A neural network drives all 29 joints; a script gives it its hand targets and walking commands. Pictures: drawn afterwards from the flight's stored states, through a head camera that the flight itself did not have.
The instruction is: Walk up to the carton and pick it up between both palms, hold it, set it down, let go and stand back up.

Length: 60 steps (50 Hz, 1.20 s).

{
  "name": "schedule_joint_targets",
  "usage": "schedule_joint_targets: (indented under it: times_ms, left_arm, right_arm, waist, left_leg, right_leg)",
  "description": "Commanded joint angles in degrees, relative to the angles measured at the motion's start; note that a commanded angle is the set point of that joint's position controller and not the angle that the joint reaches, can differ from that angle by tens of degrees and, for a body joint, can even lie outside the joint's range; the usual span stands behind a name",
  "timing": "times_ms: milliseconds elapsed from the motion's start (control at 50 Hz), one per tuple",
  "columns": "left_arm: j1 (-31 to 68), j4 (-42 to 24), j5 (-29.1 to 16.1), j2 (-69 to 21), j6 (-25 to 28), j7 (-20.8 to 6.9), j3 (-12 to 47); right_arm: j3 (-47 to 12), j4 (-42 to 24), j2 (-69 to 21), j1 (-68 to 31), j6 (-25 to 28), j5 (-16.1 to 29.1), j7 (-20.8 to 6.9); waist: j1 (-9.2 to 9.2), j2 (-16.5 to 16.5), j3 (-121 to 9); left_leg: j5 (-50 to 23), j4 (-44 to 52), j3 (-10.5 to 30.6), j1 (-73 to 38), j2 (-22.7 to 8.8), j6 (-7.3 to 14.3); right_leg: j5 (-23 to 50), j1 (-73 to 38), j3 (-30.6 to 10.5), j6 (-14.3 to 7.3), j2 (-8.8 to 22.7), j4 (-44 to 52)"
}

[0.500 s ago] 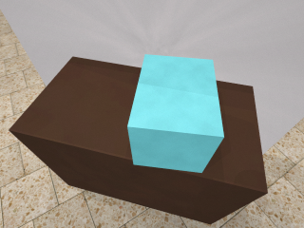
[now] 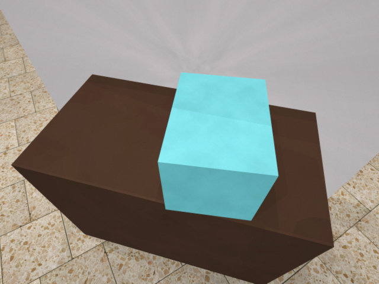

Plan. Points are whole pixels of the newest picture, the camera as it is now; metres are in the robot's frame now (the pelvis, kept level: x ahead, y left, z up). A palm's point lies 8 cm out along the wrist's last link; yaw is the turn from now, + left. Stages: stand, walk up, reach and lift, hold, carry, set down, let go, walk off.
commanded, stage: stand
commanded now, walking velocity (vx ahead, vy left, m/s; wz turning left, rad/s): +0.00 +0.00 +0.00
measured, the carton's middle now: (215, 144) +0.44 -0.05 +0.00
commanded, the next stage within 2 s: walk up in 0.24 s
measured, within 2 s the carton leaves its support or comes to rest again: neither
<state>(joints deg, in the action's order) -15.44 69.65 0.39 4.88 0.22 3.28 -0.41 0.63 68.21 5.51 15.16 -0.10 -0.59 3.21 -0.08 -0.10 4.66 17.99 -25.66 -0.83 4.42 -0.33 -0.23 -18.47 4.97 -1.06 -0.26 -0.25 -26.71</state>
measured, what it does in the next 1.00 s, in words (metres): stands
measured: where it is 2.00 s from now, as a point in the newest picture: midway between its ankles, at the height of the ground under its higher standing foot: outside the picture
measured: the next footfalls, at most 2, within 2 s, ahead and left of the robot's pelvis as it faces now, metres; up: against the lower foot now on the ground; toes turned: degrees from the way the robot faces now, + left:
right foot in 1.40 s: +0.12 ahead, -0.24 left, +0.00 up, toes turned -5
left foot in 1.78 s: +0.06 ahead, -0.06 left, +0.00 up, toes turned +2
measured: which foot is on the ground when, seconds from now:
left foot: down 0.00-1.00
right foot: down 0.00-1.00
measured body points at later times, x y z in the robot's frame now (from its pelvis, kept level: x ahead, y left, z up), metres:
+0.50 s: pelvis +0.01 -0.01 +0.00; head +0.02 -0.01 +0.45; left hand -0.01 +0.20 -0.16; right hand -0.02 -0.21 -0.16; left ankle -0.04 +0.12 -0.74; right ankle -0.04 -0.12 -0.74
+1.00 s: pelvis +0.02 +0.00 +0.00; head +0.04 +0.00 +0.45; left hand +0.00 +0.20 -0.17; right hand -0.01 -0.21 -0.16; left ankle -0.04 +0.12 -0.74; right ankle -0.04 -0.12 -0.74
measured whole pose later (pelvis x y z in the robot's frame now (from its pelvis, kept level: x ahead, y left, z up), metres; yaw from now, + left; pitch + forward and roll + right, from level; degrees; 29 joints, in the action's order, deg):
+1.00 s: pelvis +0.02 +0.00 +0.00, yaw +0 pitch -1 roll +0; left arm -16.8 67.6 0.2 6.7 0.9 3.1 0.1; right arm 0.4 67.6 5.3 17.3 1.1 -0.4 3.0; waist 0.2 0.6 2.9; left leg 19.1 -24.2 -0.9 3.9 -1.2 -0.8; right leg -19.1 4.2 -1.1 -0.8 -1.0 -24.5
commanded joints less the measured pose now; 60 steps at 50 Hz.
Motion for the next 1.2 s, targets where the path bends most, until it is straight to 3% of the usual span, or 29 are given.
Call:
schedule_joint_targets:
  times_ms: [0, 20, 60, 140, 200, 300, 360, 400, 420, 500, 520, 560, 620, 660, 700, 760, 780, 820, 880, 920, 960, 1040, 1060, 1080, 1100, 1120, 1140, 1160, 1180]
  left_arm:
    - [-4.4, -0.8, 0.0, 4.2, 0.1, -0.1, -0.6]
    - [-4.2, -0.6, 0.0, 3.8, 0.1, 0.0, -0.3]
    - [-4.9, -0.3, -0.2, 4.1, 0.3, 0.0, -0.4]
    - [-5.5, 0.3, 0.1, 4.3, 0.7, 0.1, -0.5]
    - [-5.7, -0.5, 0.0, 4.7, 0.5, 0.0, -0.9]
    - [-5.5, -1.3, -0.4, 5.6, 0.3, 0.0, -0.1]
    - [-6.4, -1.5, -0.1, 5.7, 0.4, -0.1, 0.0]
    - [-5.6, -1.9, -0.1, 6.0, 0.5, 0.0, -0.1]
    - [-5.7, -2.0, -0.1, 5.5, 0.5, 0.0, -0.1]
    - [-7.0, -2.0, -0.2, 5.6, 0.5, -0.2, -0.1]
    - [-6.2, -2.3, 0.2, 6.2, 0.6, -0.1, 0.0]
    - [-6.2, -2.4, 0.0, 5.9, 0.5, -0.2, 0.1]
    - [-6.7, -2.5, -0.1, 6.3, 0.8, -0.3, 0.0]
    - [-6.8, -2.1, 0.0, 7.0, 0.9, -0.2, -0.1]
    - [-6.9, -2.5, -0.2, 5.8, 0.8, -0.2, 0.1]
    - [-6.5, -2.4, -0.1, 6.7, 0.9, -0.1, 0.0]
    - [-7.3, -2.2, -0.2, 5.9, 1.0, -0.1, 0.1]
    - [-8.2, -2.0, -0.3, 6.2, 1.0, 0.0, 0.1]
    - [-6.8, -2.8, -0.2, 7.2, 0.9, 0.0, -0.2]
    - [-7.6, -2.3, -0.1, 6.0, 0.9, 0.0, 0.0]
    - [-7.4, -2.0, -0.1, 6.3, 0.9, 0.1, -0.1]
    - [-7.3, -2.7, -0.2, 6.9, 1.1, 0.1, -0.2]
    - [-4.5, -3.5, 1.4, 14.9, -0.6, -0.9, -2.8]
    - [5.7, -7.6, 1.9, 14.3, -2.0, -0.6, -3.7]
    - [3.6, -9.1, 2.6, 11.3, -2.0, -1.8, -2.9]
    - [5.1, -10.9, 1.7, 10.1, -2.7, -1.5, -3.1]
    - [3.8, -10.3, 1.1, 8.2, -2.5, -1.1, -3.4]
    - [4.1, -11.0, 1.1, 8.1, -2.3, -1.3, -3.4]
    - [3.4, -11.6, 0.4, 8.7, -2.0, -1.5, -3.9]
  right_arm:
    - [0.0, -0.4, 3.4, 5.2, 0.2, -0.1, -0.1]
    - [0.4, -0.4, 4.7, 6.2, 0.2, 0.1, -0.1]
    - [0.5, -0.6, 5.6, 5.3, 0.3, 0.0, 0.1]
    - [1.1, -0.2, 5.1, 7.2, 0.3, 0.2, 0.0]
    - [0.7, 0.2, 3.8, 7.9, 0.5, -0.1, 0.2]
    - [0.5, -0.4, 4.5, 6.6, 0.7, 0.0, 0.1]
    - [0.4, -0.2, 5.0, 6.8, 0.9, -0.1, 0.1]
    - [0.2, -0.2, 4.3, 7.7, 0.9, -0.2, 0.0]
    - [0.2, -0.2, 4.3, 7.4, 0.9, -0.2, 0.0]
    - [0.3, -0.4, 4.5, 8.5, 0.9, 0.2, -0.1]
    - [0.5, -0.2, 5.0, 8.2, 0.8, -0.2, -0.1]
    - [0.5, -1.0, 4.9, 7.5, 0.7, -0.1, 0.0]
    - [0.4, -1.0, 5.2, 7.7, 1.1, 0.0, -0.1]
    - [0.1, -0.7, 4.4, 8.5, 1.2, 0.1, -0.1]
    - [0.5, -0.7, 5.3, 8.0, 1.3, 0.2, -0.1]
    - [0.2, -0.8, 4.7, 8.3, 1.3, 0.0, 0.0]
    - [0.4, -1.1, 5.5, 7.3, 1.3, 0.1, 0.0]
    - [0.2, -1.2, 4.7, 8.0, 1.6, 0.4, -0.1]
    - [0.5, -0.5, 4.9, 8.9, 1.4, 0.3, -0.1]
    - [0.5, -0.4, 4.9, 8.6, 1.4, 0.2, 0.0]
    - [0.4, -0.9, 4.8, 8.8, 1.5, 0.3, 0.0]
    - [0.6, -0.8, 5.4, 8.7, 1.5, 0.3, 0.0]
    - [3.3, -1.1, 14.2, 19.6, 1.0, -0.6, 1.0]
    - [4.3, -0.5, 18.5, 20.8, 0.5, -0.9, 2.6]
    - [4.9, 2.9, 18.2, 26.3, 0.8, -1.1, 2.3]
    - [4.8, -0.9, 16.5, 18.8, 0.5, -1.1, 3.0]
    - [5.2, -1.8, 15.7, 16.2, 1.0, -2.0, 3.0]
    - [4.9, -2.5, 13.4, 15.2, 1.4, -2.3, 2.9]
    - [4.5, -3.8, 11.8, 12.2, 1.8, -2.3, 2.6]
  waist:
    - [-0.04, 0.1, 3.0]
    - [-0.79, 2.0, 3.8]
    - [-0.34, 0.0, 3.8]
    - [-1.12, 2.1, 0.0]
    - [-0.54, 0.0, 1.5]
    - [0.04, 3.0, 1.9]
    - [0.35, -0.3, 0.6]
    - [-0.17, 1.7, -0.2]
    - [0.27, -0.4, 1.8]
    - [-0.09, 0.5, 1.0]
    - [0.02, -1.3, 0.9]
    - [-0.17, 0.8, 1.5]
    - [0.08, -1.7, 1.4]
    - [0.21, 0.7, 1.2]
    - [0.04, -0.6, 0.8]
    - [0.34, 1.1, 0.4]
    - [0.74, -0.7, 1.1]
    - [0.31, 0.4, 0.7]
    - [0.03, -2.2, 1.6]
    - [0.18, -1.9, 1.9]
    - [-0.05, 0.8, -0.3]
    - [-0.13, 1.0, -0.1]
    - [-6.65, 6.9, -4.6]
    - [-9.42, -1.0, 6.0]
    - [-8.44, -4.2, 0.8]
    - [-7.17, -7.5, 10.8]
    - [-5.14, -9.7, 8.8]
    - [-4.66, -11.8, 6.1]
    - [-3.36, -14.0, 4.5]
  left_leg:
    - [-20.2, 4.6, 3.7, 3.3, -4.3, 1.9]
    - [-17.5, 5.0, 3.5, 3.7, -4.2, 1.8]
    - [-17.4, 4.9, 3.8, 2.4, -4.2, 2.0]
    - [-18.4, 4.1, 3.7, 1.0, -4.4, 2.0]
    - [-22.5, 4.5, 3.4, 1.6, -4.5, 1.9]
    - [-19.6, 4.4, 2.8, 3.3, -4.4, 1.1]
    - [-19.9, 4.5, 2.3, 1.5, -4.4, 1.0]
    - [-21.1, 4.3, 2.1, 2.6, -4.7, 0.8]
    - [-21.6, 4.5, 2.3, 2.9, -4.7, 0.9]
    - [-21.0, 4.8, 2.3, 2.2, -4.9, 1.2]
    - [-20.6, 4.5, 2.2, 2.2, -4.9, 0.9]
    - [-21.5, 4.8, 2.2, 1.7, -4.9, 1.1]
    - [-23.4, 4.6, 2.3, 1.5, -5.0, 1.3]
    - [-23.9, 4.2, 3.0, 1.8, -5.4, 1.6]
    - [-24.2, 4.3, 2.5, 2.1, -5.1, 1.5]
    - [-25.6, 3.9, 2.8, 1.1, -5.3, 1.6]
    - [-25.4, 3.8, 2.8, 0.7, -5.3, 1.6]
    - [-27.5, 3.5, 2.4, 0.3, -5.5, 1.8]
    - [-28.1, 3.6, 2.3, 1.9, -5.2, 1.5]
    - [-29.0, 3.5, 2.1, 0.9, -5.2, 1.5]
    - [-28.2, 3.5, 2.3, 0.7, -5.5, 1.5]
    - [-29.6, 3.5, 2.5, 0.3, -5.5, 1.7]
    - [-2.3, 6.5, 17.5, -15.4, -17.5, 7.2]
    - [-48.5, 5.5, 25.0, -13.1, -29.6, 11.1]
    - [-10.0, 10.9, 28.0, -11.6, -31.1, 13.7]
    - [-44.6, 8.2, 23.7, -1.0, -32.4, 15.0]
    - [-58.9, 5.4, 21.0, 0.0, -31.1, 16.8]
    - [-60.3, 4.3, 17.6, -0.3, -28.1, 15.3]
    - [-56.2, 4.2, 13.9, 1.6, -25.1, 12.7]
  right_leg:
    - [22.5, 3.1, -3.3, -1.4, 4.6, 4.5]
    - [20.1, 3.3, -3.0, -1.3, 4.1, 4.5]
    - [19.7, 4.1, -4.2, -1.4, 4.5, 4.9]
    - [23.9, 1.5, -3.8, -1.6, 4.6, 5.0]
    - [23.1, 1.4, -3.4, -1.7, 4.5, 3.9]
    - [24.1, 1.6, -4.1, -2.0, 5.4, 6.5]
    - [24.0, 1.9, -4.7, -2.0, 5.6, 6.8]
    - [25.7, 0.4, -4.2, -2.4, 5.7, 6.2]
    - [25.1, 1.5, -4.2, -2.0, 5.1, 6.2]
    - [23.9, 2.4, -4.6, -2.5, 5.1, 6.6]
    - [22.8, 1.9, -4.0, -2.1, 5.2, 7.0]
    - [24.2, 3.1, -4.4, -2.4, 5.1, 7.0]
    - [25.2, 2.6, -4.4, -2.4, 5.4, 6.3]
    - [25.3, 1.6, -3.8, -2.1, 5.2, 6.2]
    - [25.9, 1.6, -4.2, -2.2, 5.2, 6.0]
    - [26.8, 1.5, -3.9, -2.5, 5.2, 5.6]
    - [25.1, 2.4, -4.1, -2.1, 5.1, 6.3]
    - [27.2, 2.2, -4.0, -2.4, 5.1, 5.3]
    - [26.3, 1.9, -4.0, -2.2, 5.1, 5.1]
    - [26.9, 2.2, -3.7, -2.2, 5.0, 5.2]
    - [28.7, 0.5, -3.4, -2.4, 5.3, 4.7]
    - [28.9, 0.6, -3.6, -2.0, 5.3, 4.7]
    - [-7.4, 18.7, 5.3, -0.1, -2.2, -12.5]
    - [-13.6, 32.1, 5.6, 3.2, -2.0, -23.5]
    - [-17.6, 33.1, 1.7, 2.4, 1.6, -29.4]
    - [-16.6, 33.2, 1.2, 4.2, 1.2, -35.2]
    - [-14.4, 31.0, 0.4, 3.8, 4.1, -39.6]
    - [-12.9, 29.7, -1.5, 3.9, 4.7, -41.6]
    - [-10.8, 26.8, -3.2, 4.0, 5.3, -39.7]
